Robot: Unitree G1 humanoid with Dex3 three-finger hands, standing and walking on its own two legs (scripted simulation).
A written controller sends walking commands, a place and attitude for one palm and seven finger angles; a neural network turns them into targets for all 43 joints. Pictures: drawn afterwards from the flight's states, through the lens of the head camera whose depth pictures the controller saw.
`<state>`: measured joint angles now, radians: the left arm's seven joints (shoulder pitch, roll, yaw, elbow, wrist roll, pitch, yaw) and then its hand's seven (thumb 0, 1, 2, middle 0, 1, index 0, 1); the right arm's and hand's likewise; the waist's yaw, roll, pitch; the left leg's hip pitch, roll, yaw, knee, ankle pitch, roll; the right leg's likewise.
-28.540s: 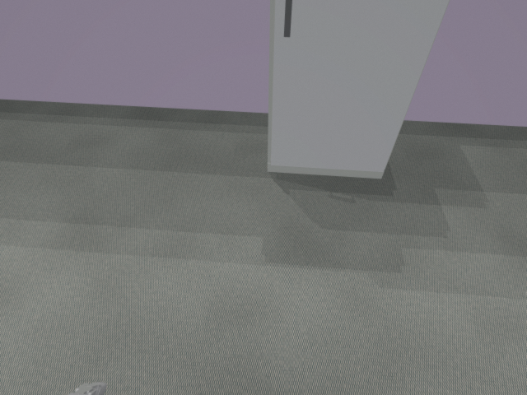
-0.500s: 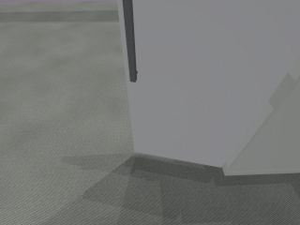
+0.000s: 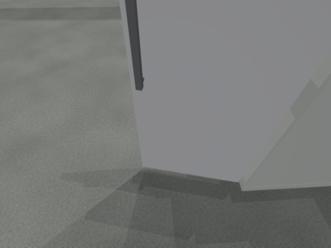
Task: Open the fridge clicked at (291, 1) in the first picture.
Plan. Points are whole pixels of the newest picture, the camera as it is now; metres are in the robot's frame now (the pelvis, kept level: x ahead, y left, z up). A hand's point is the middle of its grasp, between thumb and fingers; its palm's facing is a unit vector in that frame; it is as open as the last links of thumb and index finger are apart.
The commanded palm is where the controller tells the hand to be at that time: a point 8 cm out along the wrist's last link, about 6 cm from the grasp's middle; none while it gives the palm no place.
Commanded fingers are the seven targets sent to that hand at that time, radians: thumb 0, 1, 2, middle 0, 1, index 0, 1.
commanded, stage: look to check the result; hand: left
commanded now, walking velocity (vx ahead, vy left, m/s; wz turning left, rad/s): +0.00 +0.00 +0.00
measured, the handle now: (136, 41) +0.65 +0.12 +0.17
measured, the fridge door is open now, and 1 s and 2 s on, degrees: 76 76 76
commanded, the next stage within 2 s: stand and wait in 0.38 s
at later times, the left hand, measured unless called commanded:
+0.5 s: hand out of the picture +0.07 +0.21 -0.17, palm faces +0.00 -0.96 -0.27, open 7.3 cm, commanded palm none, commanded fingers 0.00 0.90 0.90 -0.20 -0.30 -0.20 -0.30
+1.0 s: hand out of the picture +0.10 +0.21 -0.16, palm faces -0.01 -0.95 -0.30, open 7.3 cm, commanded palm none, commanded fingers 0.00 0.90 0.90 -0.20 -0.30 -0.20 -0.30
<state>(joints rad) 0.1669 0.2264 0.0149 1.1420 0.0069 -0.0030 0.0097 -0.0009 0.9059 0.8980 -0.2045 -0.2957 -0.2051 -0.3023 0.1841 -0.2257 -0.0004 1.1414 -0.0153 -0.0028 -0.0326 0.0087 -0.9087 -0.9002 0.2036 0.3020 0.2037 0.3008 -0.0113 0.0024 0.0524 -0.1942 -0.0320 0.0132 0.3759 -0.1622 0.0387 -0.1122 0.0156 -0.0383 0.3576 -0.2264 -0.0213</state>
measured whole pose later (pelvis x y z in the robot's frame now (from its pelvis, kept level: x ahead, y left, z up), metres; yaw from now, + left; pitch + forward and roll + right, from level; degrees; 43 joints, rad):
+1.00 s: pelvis +0.03 -0.02 +0.00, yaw -1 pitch -1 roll +0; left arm 0.12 0.29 0.02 1.14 0.00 -0.01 0.01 0.00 0.90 0.90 -0.21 -0.30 -0.21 -0.30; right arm 0.12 -0.29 0.00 1.14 -0.01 0.00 -0.03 0.01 -0.91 -0.90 0.21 0.30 0.21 0.30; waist -0.01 0.01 0.05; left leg -0.13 -0.01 0.02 0.32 -0.18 0.01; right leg -0.05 0.04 -0.03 0.29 -0.23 -0.05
